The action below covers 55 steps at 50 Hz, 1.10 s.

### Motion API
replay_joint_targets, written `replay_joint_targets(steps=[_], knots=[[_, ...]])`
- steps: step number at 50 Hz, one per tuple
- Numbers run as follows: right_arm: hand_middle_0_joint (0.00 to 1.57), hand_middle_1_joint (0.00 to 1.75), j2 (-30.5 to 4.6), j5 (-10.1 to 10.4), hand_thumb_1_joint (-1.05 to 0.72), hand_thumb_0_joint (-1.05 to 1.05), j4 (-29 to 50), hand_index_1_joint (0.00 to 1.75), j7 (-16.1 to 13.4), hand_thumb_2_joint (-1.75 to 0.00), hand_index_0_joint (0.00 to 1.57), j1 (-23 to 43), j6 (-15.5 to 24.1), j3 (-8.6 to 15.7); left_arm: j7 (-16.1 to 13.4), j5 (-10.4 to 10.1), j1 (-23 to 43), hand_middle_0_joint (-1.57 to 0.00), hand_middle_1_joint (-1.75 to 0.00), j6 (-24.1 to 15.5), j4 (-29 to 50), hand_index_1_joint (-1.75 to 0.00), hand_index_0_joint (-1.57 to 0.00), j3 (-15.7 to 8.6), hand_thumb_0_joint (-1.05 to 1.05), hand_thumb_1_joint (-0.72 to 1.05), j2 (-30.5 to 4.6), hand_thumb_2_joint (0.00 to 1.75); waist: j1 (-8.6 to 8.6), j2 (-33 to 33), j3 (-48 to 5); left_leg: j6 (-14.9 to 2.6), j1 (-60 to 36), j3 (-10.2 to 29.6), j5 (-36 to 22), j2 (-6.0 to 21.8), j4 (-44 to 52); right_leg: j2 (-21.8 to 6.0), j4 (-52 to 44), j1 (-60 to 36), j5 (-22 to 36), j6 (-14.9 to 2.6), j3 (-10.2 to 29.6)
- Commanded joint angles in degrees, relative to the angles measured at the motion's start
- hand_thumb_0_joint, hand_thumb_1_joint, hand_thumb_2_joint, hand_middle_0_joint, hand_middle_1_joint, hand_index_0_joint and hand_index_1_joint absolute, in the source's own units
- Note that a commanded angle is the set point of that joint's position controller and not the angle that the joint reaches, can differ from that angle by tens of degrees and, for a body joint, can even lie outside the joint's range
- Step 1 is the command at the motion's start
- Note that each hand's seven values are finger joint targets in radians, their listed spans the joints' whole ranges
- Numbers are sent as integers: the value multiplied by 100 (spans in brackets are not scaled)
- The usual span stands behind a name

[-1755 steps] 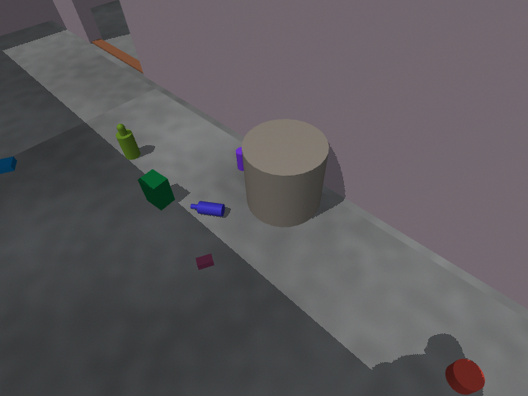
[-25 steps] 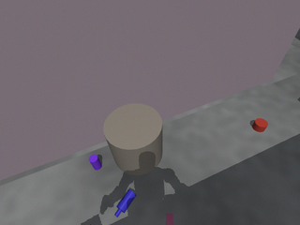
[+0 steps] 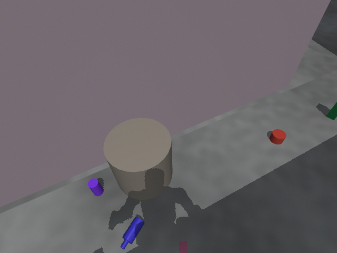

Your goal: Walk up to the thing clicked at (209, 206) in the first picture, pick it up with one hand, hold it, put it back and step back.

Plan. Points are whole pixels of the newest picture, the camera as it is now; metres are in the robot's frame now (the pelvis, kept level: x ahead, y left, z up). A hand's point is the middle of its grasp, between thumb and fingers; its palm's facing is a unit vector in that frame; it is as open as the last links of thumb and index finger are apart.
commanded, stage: walk up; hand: left
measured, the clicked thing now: (131, 233) +0.37 +0.25 -0.75
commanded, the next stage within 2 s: none
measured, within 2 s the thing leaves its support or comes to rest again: neither
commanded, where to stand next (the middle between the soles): +0.00 +0.00 m, yaw -1 degrees
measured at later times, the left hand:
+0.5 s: hand out of the picture +0.01 +0.33 -0.18, palm faces -0.06 -0.95 -0.32, open 7.4 cm
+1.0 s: hand out of the picture +0.12 +0.24 -0.13, palm faces -0.08 -0.91 -0.41, open 7.3 cm
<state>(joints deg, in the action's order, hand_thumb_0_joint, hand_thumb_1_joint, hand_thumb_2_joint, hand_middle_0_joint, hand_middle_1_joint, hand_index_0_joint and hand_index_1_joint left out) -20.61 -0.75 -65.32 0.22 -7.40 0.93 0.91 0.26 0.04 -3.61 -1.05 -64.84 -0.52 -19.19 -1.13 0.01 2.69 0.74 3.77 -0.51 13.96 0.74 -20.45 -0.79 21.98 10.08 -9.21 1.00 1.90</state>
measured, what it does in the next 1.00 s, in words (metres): steps on the spot: left foot, then right foot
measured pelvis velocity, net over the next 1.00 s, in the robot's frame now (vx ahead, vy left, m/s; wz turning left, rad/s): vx -0.01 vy -0.01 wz -0.08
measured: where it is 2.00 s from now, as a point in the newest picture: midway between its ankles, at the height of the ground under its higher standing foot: outside the picture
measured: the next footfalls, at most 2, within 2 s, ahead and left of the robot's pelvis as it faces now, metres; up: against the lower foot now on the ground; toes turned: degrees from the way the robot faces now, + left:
left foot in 0.32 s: -0.06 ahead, +0.17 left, +0.00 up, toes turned -1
right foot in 0.78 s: +0.06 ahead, -0.14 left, +0.00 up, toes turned -6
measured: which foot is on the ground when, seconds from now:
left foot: down 0.00-0.14, up 0.16-0.30, down 0.32-0.82, up 0.84-1.00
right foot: down 0.00-0.32, up 0.34-0.76, down 0.78-1.00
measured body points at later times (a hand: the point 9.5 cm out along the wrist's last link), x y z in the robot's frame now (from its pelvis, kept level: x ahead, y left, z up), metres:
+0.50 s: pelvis -0.08 +0.05 -0.01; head -0.05 +0.09 +0.44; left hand +0.02 +0.38 -0.15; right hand -0.08 -0.27 -0.11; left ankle -0.10 +0.17 -0.75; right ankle -0.02 -0.11 -0.68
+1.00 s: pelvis -0.01 -0.01 -0.01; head +0.02 -0.05 +0.44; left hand +0.12 +0.28 -0.11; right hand +0.02 -0.33 -0.15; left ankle +0.00 +0.14 -0.68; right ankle +0.02 -0.14 -0.75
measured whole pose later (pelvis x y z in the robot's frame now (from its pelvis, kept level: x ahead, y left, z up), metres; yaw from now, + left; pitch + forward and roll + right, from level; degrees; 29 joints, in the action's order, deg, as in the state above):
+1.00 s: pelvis -0.01 -0.01 -0.01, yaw -5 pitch -4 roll +0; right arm -23.2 0.4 -51.4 -0.1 -15.5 -0.3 2.3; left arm 0.6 0.2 -9.3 -1.8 -51.7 -1.7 -19.2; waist -0.6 4.7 7.2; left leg -0.7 22.1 6.0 26.2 -0.3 -58.8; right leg -1.0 30.2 13.4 -13.0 -0.5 -1.2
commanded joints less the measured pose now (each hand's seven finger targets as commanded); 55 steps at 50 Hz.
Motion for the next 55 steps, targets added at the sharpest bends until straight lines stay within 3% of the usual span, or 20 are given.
replay_joint_targets(steps=[1,5,8,10,14,15,16,18,20,25,29,33,38,40,41,42,43,46,51,55], knots=[[20,30,-1376,116,-90,0,462,30,-73,-90,20,377,-133,335,-201,-146,259,-20,-30,-33,487,-30,-20,-417,0,90,-1636,90,174,41,79,-228,501,409,-2783,536,-321,-805,304,-47,3163,-314,498],[20,30,-1275,120,-90,0,660,30,-64,-90,20,298,-255,436,-256,-100,117,-20,-30,48,656,-30,-20,-476,0,90,-1756,90,183,-423,-646,-213,408,159,-1768,115,-1286,-1229,236,-163,3224,-767,887],[20,30,-1147,18,-90,0,888,30,12,-90,20,-50,-465,468,-316,79,322,-20,-30,92,988,-30,-20,-523,0,90,-1948,90,181,-1077,-761,-177,956,351,1725,-293,-3174,-2090,-130,103,2765,-1507,1830],[20,30,-1165,-6,-90,0,985,30,92,-90,20,-307,-526,507,-321,170,673,-20,-30,118,1220,-30,-20,-549,0,90,-1940,90,-9,-1143,-790,-246,917,579,1707,-80,-3326,-1997,-8,536,2154,-1492,1463],[20,30,-1111,-39,-90,0,756,30,121,-90,20,-857,-263,572,-198,273,913,-20,-30,202,1354,-30,-20,-398,0,90,-1538,90,-327,-775,-1152,-212,36,199,655,-55,-626,-894,851,935,-998,-849,724],[20,30,-1190,-116,-90,0,613,30,75,-90,20,-1054,-117,595,-143,227,742,-20,-30,294,1323,-30,-20,-270,0,90,-1099,90,-397,174,-991,-179,-353,1098,1138,251,626,-42,1952,1558,-2176,-591,549],[20,30,-1787,-284,-90,0,663,30,0,-90,20,-1158,-4,740,-110,217,740,-20,-30,340,1432,-30,-20,-251,0,90,-947,90,-393,958,-553,-180,-373,2801,1851,1293,1096,665,3054,2687,-2420,-358,653],[20,30,-2390,-205,-90,0,1038,30,-158,-90,20,-362,134,809,-76,261,381,-20,-30,426,1318,-30,-20,-469,0,90,-1555,90,-111,314,12,-789,912,3422,2320,2198,1244,57,3202,2524,-1896,-261,1416],[20,30,-2323,-158,-90,0,1132,30,-286,-90,20,116,258,869,68,305,314,-20,-30,442,1269,-30,-20,-641,0,90,-1897,90,126,309,324,-1159,820,2938,1486,2091,919,-31,3761,2521,-1314,-167,1513],[20,30,-1715,-84,-90,0,996,30,-355,-90,20,-1167,490,824,355,254,-6,-20,-30,460,1385,-30,-20,-710,0,90,-1692,90,-114,371,112,-459,-710,1494,-185,1303,511,179,3579,2853,-570,-61,1325],[20,30,-1721,-115,-90,0,1322,30,-159,-90,20,-997,467,801,383,128,-21,-20,-30,260,1479,-30,-20,-611,0,90,-1638,90,-239,1216,621,-963,-286,1435,1435,1405,1210,111,2968,2716,-632,35,795],[20,30,-1658,-135,-90,0,1507,30,27,-90,20,-1055,369,729,397,83,-104,-20,-30,31,1462,-30,-20,-563,0,90,-1637,90,-248,1501,901,-1047,287,772,1387,1182,1100,-57,1882,1856,-778,11,102],[20,30,-1575,-20,-90,0,1738,30,45,-90,20,-1005,165,591,248,143,-1249,-20,-30,-134,1102,-30,-20,-599,0,90,-1436,90,253,701,96,-829,625,25,-1474,817,-1150,154,140,-373,-192,-198,-604],[20,30,-996,140,-90,0,1884,30,-11,-90,20,-1407,161,340,82,213,-1817,-20,-30,-172,1044,-30,-20,-808,0,90,-2019,90,462,-1181,-591,-400,1685,-132,-165,226,-3307,-701,-61,-1589,294,-545,819],[20,30,-874,172,-90,0,1983,30,-43,-90,20,-1456,131,264,28,186,-1595,-20,-30,-173,1306,-30,-20,-777,0,90,-2187,90,385,-1617,-466,-230,2550,229,1910,-411,-3802,-1897,-723,-1379,-211,-1028,2800],[20,30,-1479,144,-90,0,1872,30,-136,-90,20,-1349,68,457,39,154,-1265,-20,-30,-125,1414,-30,-20,-785,0,90,-2330,90,416,-1123,-226,-271,2308,571,2200,-122,-4333,-2236,-675,-562,-759,-1653,3082],[20,30,-1652,102,-90,0,1784,30,-150,-90,20,-1271,74,548,34,101,-1149,-20,-30,-94,1468,-30,-20,-758,0,90,-2153,90,328,-984,97,-283,2303,633,2076,11,-4564,-2080,-637,-106,-605,-1739,2728],[20,30,-1340,165,-90,0,1457,30,-95,-90,20,-1598,-43,449,-69,-11,-584,-20,-30,-167,1598,-30,-20,-564,0,90,-1664,90,12,-761,138,-214,1975,855,1130,73,-3951,-1204,-437,208,304,-1030,882],[20,30,-1195,87,-90,0,1689,30,-169,-90,20,-1151,-328,424,-276,-39,-543,-20,-30,-112,1827,-30,-20,-583,0,90,-1615,90,166,-998,176,24,2143,771,1308,-257,-4181,-1579,418,235,4752,-1405,593],[20,30,-1334,26,-90,0,1851,30,-200,-90,20,-1213,-392,579,-315,43,-145,-20,-30,32,2164,-30,-20,-614,0,90,-1635,90,71,-1140,-252,30,2001,617,1279,-187,-4143,-1682,742,333,4024,-1553,477]])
